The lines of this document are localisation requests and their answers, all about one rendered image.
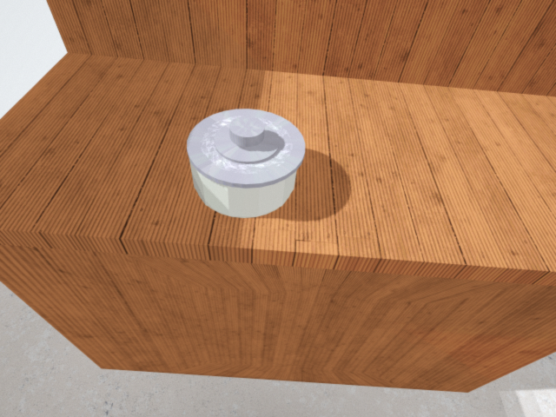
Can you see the lid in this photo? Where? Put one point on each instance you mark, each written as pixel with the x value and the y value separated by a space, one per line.
pixel 215 156

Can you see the pot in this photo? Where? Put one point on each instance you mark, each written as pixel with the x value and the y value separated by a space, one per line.
pixel 240 202

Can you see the table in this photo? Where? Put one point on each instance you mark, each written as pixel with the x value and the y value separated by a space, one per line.
pixel 417 249

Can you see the knob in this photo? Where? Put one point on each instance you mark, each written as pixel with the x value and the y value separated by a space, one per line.
pixel 246 131

